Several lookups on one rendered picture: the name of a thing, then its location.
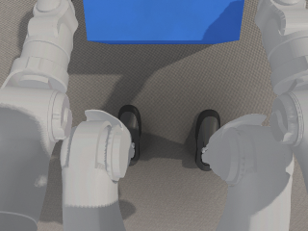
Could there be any right robot thigh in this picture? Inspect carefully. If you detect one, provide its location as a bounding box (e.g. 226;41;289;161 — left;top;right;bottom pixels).
216;124;293;231

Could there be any carton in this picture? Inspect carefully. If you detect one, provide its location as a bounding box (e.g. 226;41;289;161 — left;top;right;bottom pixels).
83;0;244;44

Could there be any robot left forearm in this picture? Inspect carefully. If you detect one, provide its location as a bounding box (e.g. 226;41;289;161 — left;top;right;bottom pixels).
0;0;79;93

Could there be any robot thigh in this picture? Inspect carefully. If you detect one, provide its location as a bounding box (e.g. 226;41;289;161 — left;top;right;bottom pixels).
62;120;129;231
216;124;293;231

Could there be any robot right forearm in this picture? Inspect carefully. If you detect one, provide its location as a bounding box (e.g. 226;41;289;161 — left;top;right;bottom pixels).
254;0;308;96

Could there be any left robot thigh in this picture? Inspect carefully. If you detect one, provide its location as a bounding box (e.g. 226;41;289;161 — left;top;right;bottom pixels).
62;120;129;231

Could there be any robot left upper arm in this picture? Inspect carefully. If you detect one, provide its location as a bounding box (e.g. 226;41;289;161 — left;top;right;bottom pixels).
0;86;73;231

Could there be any robot right upper arm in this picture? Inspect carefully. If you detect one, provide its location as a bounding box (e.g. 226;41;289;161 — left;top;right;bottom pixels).
269;89;308;194

